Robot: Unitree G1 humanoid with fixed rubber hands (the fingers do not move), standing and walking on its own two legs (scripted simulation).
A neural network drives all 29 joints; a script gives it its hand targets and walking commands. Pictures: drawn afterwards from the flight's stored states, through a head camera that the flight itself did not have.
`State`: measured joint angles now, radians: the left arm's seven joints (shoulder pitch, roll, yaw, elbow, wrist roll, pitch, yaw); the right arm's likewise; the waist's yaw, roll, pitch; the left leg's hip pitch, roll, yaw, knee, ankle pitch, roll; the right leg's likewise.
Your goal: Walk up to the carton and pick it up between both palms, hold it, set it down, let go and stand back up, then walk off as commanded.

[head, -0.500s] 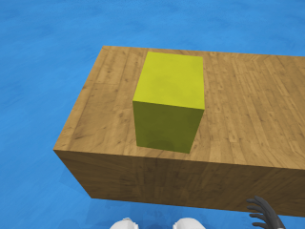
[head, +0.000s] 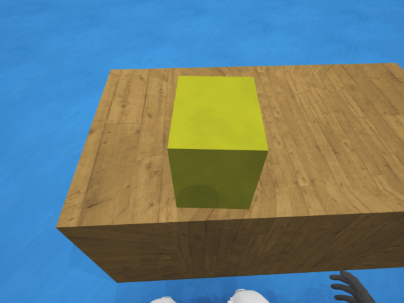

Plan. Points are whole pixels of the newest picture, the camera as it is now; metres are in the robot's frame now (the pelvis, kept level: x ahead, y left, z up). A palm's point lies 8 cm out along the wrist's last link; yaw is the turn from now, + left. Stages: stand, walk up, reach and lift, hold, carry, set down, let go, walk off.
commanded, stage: walk up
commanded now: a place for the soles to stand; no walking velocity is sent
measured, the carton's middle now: (214, 143) +0.50 -0.04 -0.01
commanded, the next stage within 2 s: reach and lift in 1.38 s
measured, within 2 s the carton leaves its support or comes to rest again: neither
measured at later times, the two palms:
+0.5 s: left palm out of the picture +0.09 +0.28 -0.10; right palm out of the picture +0.11 -0.31 -0.07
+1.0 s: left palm out of the picture +0.11 +0.25 -0.10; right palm out of the picture +0.10 -0.34 -0.07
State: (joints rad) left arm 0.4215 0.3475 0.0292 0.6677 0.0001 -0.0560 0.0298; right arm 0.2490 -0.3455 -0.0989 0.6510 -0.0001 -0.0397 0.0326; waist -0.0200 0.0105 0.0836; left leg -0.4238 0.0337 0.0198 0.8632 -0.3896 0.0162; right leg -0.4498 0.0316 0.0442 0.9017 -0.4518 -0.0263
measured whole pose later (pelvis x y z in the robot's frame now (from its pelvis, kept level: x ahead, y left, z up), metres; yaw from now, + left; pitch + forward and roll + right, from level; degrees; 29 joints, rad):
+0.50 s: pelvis +0.01 -0.01 +0.00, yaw -2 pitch -2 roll -1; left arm 0.39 0.35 0.03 0.67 0.00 -0.07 0.01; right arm 0.26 -0.35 -0.09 0.65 0.00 -0.04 0.02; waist -0.02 -0.02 0.05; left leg -0.41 0.06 0.05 0.87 -0.43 0.02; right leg -0.43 0.03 0.05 0.84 -0.37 -0.01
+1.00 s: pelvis +0.02 -0.03 +0.00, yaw -4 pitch -2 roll +0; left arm 0.38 0.35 0.03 0.67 0.00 -0.05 -0.01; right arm 0.28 -0.35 -0.09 0.66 0.00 -0.05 0.01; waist -0.01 -0.03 0.04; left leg -0.41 0.08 0.05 0.90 -0.51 0.00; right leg -0.45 0.03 0.05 0.85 -0.35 -0.01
